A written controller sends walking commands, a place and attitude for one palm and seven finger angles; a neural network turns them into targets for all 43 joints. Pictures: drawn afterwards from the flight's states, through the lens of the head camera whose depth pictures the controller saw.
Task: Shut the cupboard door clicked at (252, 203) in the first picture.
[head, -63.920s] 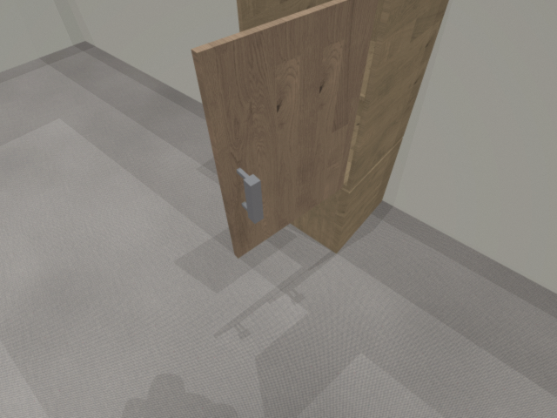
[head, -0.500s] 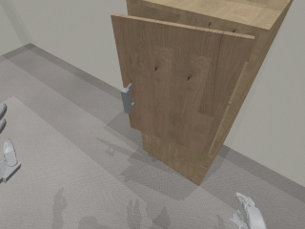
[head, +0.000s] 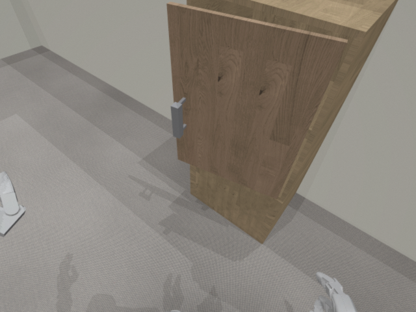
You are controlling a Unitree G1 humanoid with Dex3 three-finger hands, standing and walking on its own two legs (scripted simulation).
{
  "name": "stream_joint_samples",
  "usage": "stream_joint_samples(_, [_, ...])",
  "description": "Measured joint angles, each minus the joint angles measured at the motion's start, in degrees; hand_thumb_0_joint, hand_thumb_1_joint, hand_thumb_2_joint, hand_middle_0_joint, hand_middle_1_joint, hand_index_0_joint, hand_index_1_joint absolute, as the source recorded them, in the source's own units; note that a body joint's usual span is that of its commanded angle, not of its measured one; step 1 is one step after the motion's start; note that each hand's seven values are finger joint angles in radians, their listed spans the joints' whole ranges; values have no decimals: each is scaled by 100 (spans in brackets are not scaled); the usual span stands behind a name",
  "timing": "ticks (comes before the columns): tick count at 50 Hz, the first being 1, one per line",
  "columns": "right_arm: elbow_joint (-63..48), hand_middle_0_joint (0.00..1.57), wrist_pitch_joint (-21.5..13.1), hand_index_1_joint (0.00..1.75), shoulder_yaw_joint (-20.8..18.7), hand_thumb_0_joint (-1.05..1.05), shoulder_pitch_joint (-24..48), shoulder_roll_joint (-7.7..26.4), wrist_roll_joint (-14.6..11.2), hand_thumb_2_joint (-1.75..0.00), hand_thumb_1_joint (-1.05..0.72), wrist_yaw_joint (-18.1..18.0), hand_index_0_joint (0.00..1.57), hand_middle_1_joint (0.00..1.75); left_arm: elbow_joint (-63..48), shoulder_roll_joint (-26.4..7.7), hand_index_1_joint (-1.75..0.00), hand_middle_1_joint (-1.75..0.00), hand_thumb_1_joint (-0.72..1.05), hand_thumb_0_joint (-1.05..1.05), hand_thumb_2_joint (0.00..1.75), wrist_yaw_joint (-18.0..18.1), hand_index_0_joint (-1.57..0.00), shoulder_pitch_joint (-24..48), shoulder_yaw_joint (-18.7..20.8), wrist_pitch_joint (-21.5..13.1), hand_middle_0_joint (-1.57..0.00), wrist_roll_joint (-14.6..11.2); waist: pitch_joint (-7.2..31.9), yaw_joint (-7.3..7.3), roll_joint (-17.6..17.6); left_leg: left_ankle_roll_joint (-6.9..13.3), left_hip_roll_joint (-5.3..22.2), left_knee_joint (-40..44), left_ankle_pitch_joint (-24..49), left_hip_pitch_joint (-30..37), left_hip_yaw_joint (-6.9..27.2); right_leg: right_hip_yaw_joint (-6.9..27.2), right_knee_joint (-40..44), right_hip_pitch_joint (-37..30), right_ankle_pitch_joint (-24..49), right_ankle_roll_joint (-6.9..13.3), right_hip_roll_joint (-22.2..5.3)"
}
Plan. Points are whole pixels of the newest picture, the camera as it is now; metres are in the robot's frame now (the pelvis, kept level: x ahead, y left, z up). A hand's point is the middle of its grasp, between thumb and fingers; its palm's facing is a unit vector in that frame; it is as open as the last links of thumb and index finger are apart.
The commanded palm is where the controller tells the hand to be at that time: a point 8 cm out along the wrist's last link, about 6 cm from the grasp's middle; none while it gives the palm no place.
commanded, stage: step back with the hand held close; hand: left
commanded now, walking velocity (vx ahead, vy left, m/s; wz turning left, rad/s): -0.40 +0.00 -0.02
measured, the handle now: (180, 117) +0.71 +0.13 -0.07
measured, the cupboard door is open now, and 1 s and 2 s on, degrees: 12 12 12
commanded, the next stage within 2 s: stop stepping back and stand still in 0.86 s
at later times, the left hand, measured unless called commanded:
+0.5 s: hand out of the picture +0.16 +0.26 +0.19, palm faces +0.51 -0.75 -0.43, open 7.4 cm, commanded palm +0.09 +0.30 +0.19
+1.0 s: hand out of the picture +0.08 +0.25 +0.20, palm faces +0.41 -0.85 -0.32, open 7.5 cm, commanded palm +0.02 +0.29 +0.19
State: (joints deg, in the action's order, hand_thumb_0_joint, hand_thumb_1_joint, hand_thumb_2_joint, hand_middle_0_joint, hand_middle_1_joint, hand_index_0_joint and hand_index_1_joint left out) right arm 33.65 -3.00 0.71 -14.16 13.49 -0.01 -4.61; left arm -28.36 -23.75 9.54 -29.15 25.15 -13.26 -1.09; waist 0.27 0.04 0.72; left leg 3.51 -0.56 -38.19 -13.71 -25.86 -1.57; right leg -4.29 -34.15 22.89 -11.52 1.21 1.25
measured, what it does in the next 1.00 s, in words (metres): walks backwards: right foot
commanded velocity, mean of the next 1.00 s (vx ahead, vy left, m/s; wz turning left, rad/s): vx -0.36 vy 0.00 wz -0.06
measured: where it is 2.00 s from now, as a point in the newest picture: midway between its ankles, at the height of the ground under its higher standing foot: outside the picture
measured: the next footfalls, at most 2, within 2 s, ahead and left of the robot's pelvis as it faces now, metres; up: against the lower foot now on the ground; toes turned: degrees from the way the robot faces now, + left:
right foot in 0.90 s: -0.18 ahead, -0.14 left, +0.00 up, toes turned +0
left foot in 1.24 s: -0.02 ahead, +0.11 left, +0.00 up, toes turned -3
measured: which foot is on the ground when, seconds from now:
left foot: down 0.00-1.00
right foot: down 0.00-0.62, up 0.64-0.88, down 0.90-1.00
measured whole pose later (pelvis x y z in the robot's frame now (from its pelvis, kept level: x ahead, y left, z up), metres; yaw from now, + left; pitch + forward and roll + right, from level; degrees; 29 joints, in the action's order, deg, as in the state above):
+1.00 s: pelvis -0.13 +0.00 +0.00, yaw -2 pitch +0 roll -4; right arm 37.8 -6.0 1.8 -7.6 8.4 0.5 -3.5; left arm -31.4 -23.9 8.3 -24.1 21.7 -12.7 -3.2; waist 2.1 2.2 -0.4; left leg -1.4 5.7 -26.7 0.3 -30.3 -4.7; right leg 1.2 -29.7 7.4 -22.7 -1.3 3.0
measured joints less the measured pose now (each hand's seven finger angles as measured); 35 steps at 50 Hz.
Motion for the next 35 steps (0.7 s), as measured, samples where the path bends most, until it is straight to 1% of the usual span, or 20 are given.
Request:
stream_joint_samples(6, [19,20,-15,30,-31,2,20,-4,0,-89,-90,24,20,30,5,-137,-30,-30,89,2,90,4,-21,-44,95,-77,-21,-4,-2,-49,-12,-2,30,-78,-89,-123,-46,29,-26,120,75,9,14])
stream_joint_samples(15, [3,20,-28,30,-48,2,47,-33,7,-89,-90,10,20,30,-98,-156,-30,-30,88,2,90,1,-21,-40,124,-72,-21,30,-55,-74,-82,45,31,-141,-4,-263,-116,130,-209,306,89,-43,32])
stream_joint_samples(17, [-2,20,-30,30,-58,2,48,-55,16,-89,-90,2,20,30,-111,-171,-30,-30,88,2,90,-13,-21,7,155,-75,-21,43,-82,-94,-93,54,46,-210,46,-297,-127,171,-329,340,47,-23,66])
stream_joint_samples(19, [0,20,-21,30,-70,2,49,-72,10,-89,-90,10,20,30,-118,-161,-30,-30,88,2,90,-29,-21,48,185,-75,-21,55,-93,-93,-103,57,69,-340,-76,-348,-162,191,-455,380,-8,3,75])
stream_joint_samples(22, [20,20,2,30,-94,2,56,-86,23,-89,-90,33,20,30,-145,-89,-30,-30,88,2,90,-34,-21,78,205,-63,-21,67,-73,-56,-120,9,72,-516,-459,-428,-205,185,-552,438,-35,37,35])
stream_joint_samples(24, [62,20,26,30,-114,2,69,-98,26,-89,-90,76,20,30,-182,-21,-30,-30,88,2,90,1,-21,87,147,-45,-21,39,-37,-38,-155,-86,19,-567,-797,-488,-200,190,-511,471,11,38,-15])
stream_joint_samples(26, [130,20,77,30,-127,2,92,-110,27,-89,-90,129,20,30,-252,5,-30,-30,88,2,90,59,-21,100,44,-11,-21,0,-26,-57,-210,-221,-57,-562,-1044,-521,-157,166,-386,455,105,33,-85])
stream_joint_samples(28, [181,20,158,30,-110,2,103,-136,11,-89,-90,161,20,30,-351,-39,-30,-30,88,2,90,108,-21,68,-35,7,-21,-26,-10,-83,-299,-267,-81,-524,-1118,-435,-74,146,-262,434,203,6,-143])
stream_joint_samples(30, [184,20,222,30,-84,2,106,-165,10,-89,-90,143,20,30,-427,-128,-30,-30,88,2,90,127,-21,41,-58,7,-21,-41,-20,-138,-383,-212,-64,-295,-788,-407,-131,106,-174,433,218,-29,-200])
stream_joint_samples(31, [157,20,229,30,-70,2,108,-161,12,-89,-90,113,20,30,-443,-157,-30,-30,88,2,90,131,-21,16,-43,-8,-21,-39,-36,-153,-357,-131,-14,-195,-534,-419,-148,101,-217,474,-24,-55,-160])
stream_joint_samples(32, [126,20,203,30,-71,2,115,-149,19,-89,-90,79,20,30,-442,-169,-30,-30,88,2,90,125,-21,-2,-14,-19,-21,-30,-69,-180,-250,-22,88,-110,-226,-442,-135,133,-447,539,-317,-93,-34])
stream_joint_samples(33, [115,20,151,30,-96,2,119,-154,35,-89,-90,46,20,30,-441,-196,-30,-30,88,2,90,105,-21,-3,24,-4,-21,-35,-114,-215,-114,51,210,0,173,-448,-97,181,-876,579,-595,-119,125])
stream_joint_samples(35, [182,20,25,30,-171,2,114,-230,35,-89,-90,31,20,30,-445,-328,-30,-30,88,2,90,62,-21,18,125,26,-21,-84,-152,-227,60,72,421,203,820,-441,-53,260,-1707,484,-1074,-144,375])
